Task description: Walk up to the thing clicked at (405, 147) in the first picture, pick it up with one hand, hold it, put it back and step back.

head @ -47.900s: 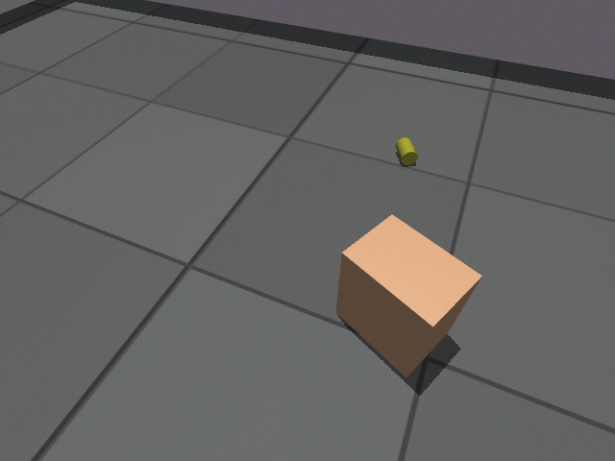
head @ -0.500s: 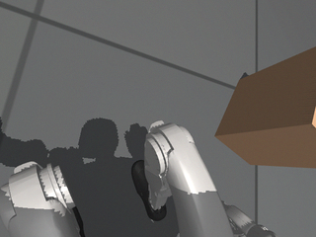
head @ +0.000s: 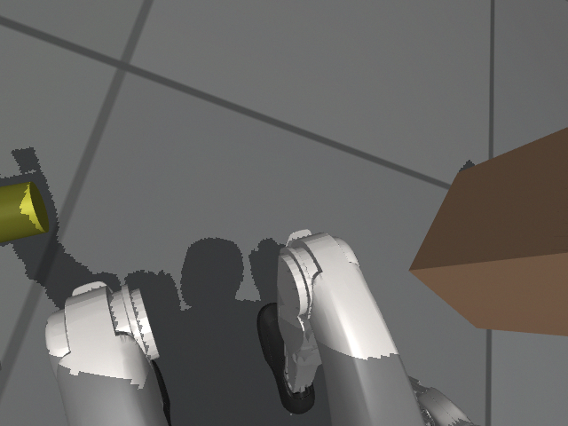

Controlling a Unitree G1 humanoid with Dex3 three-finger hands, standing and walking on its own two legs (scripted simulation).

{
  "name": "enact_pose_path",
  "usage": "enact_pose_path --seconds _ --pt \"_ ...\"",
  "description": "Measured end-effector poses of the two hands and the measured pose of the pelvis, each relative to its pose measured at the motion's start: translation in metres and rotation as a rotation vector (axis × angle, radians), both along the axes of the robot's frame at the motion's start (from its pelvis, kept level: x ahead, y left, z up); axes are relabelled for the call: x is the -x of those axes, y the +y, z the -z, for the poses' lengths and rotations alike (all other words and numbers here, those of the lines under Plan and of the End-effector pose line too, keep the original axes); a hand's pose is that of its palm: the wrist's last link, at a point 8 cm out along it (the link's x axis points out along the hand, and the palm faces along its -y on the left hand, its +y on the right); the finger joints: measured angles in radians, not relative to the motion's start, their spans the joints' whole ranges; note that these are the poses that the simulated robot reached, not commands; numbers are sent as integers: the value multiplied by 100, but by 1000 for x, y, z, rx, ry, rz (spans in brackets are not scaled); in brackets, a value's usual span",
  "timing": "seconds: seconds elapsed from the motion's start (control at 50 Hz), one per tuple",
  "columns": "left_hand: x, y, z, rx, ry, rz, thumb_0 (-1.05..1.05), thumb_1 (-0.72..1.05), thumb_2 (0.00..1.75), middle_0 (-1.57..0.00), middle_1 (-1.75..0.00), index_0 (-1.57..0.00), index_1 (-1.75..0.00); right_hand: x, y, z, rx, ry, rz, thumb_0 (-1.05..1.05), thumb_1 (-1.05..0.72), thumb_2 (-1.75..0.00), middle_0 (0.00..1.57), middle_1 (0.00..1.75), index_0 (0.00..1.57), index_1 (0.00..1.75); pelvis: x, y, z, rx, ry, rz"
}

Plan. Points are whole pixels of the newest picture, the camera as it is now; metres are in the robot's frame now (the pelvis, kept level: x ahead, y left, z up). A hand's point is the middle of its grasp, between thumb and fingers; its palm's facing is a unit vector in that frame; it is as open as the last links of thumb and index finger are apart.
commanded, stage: withdraw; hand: left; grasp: from above
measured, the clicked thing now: out of the picture +0.44 +0.33 -0.27
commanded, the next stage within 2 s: home in 0.62 s
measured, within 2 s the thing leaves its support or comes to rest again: neither
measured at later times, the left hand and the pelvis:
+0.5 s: hand out of the picture +0.41 +0.32 -0.09, palm faces -0.47 -0.08 -0.88, open 13.9 cm; pelvis -0.02 -0.01 +0.05, yaw +5 degrees
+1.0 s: hand out of the picture +0.43 +0.33 -0.03, palm faces -0.36 -0.20 -0.91, open 12.2 cm; pelvis +0.00 +0.00 +0.08, yaw +5 degrees
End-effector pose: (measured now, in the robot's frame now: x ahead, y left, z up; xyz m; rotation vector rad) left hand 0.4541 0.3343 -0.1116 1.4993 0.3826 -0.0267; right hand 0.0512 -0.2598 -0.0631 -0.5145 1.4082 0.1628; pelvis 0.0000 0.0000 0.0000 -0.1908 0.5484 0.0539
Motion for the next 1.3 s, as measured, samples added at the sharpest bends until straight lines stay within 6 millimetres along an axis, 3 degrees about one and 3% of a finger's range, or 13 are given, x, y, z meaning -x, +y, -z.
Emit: enact_pose_path --seconds 0.14,0.24,0.34,0.44,0.6,0.68,0.8,0.92,1.0,1.08,1.2,1.3 --pt "7 15 -80 -90 72 -92 0 -49 99 -10 -99 -10 -99 -29 0 -2 -68 -76 85 0 -90 -90 20 30 20 30 2 -1 -32 -38 52 -24" --pt "18 9 -111 -41 224 -96 0 -50 101 -10 -101 -9 -101 -40 -3 -14 -76 -117 98 0 -91 -90 20 30 20 30 9 -3 -56 -62 41 -40" --pt "31 -6 -110 42 300 -17 0 -50 102 -10 -101 -9 -102 -38 -12 -28 -19 -114 80 0 -91 -90 20 30 20 30 16 -7 -67 -72 31 -50" --pt "38 -14 -93 67 265 92 0 -49 101 -12 -101 -10 -102 -29 -25 -34 64 -86 65 0 -91 -90 20 30 20 30 18 -9 -60 -68 26 -52" --pt "29 -9 -56 18 186 115 0 -50 101 -11 -101 -10 -102 -14 -26 -19 123 -61 68 0 -91 -90 20 30 20 30 21 -6 -33 -56 11 -52" --pt "17 -4 -49 -10 132 76 0 -50 100 -11 -100 -11 -101 -2 -17 -8 109 -38 88 0 -91 -90 20 30 20 30 19 -4 -25 -50 21 -51" --pt "2 -2 -66 -38 82 9 0 -46 98 -14 -97 -14 -97 10 0 -1 51 4 153 0 -90 -89 20 30 20 30 13 -1 -31 -53 61 -49" --pt "4 -1 -105 4 112 -65 0 -32 96 -20 -83 -19 -84 7 10 -16 -7 1 209 0 -90 -89 20 30 21 30 6 1 -58 -55 87 -49" --pt "21 -3 -137 91 134 -111 0 -13 95 -22 -73 -20 -75 -6 11 -38 -31 -28 227 0 -90 -89 20 30 21 30 2 2 -85 -59 93 -52" --pt "53 -8 -168 239 145 -158 0 8 96 -23 -65 -21 -66 -32 8 -67 -38 -90 212 0 -90 -89 20 30 21 30 0 2 -116 -67 86 -57" --pt "113 -17 -213 438 131 -236 0 42 95 -23 -51 -22 -52 -91 6 -118 -31 -247 150 0 -90 -89 20 30 20 30 -1 0 -162 -81 49 -72" --pt "156 -22 -248 563 107 -338 0 67 92 -22 -40 -21 -41 -142 16 -164 -50 -416 99 1 -90 -89 20 30 20 30 0 -1 -196 -93 3 -89"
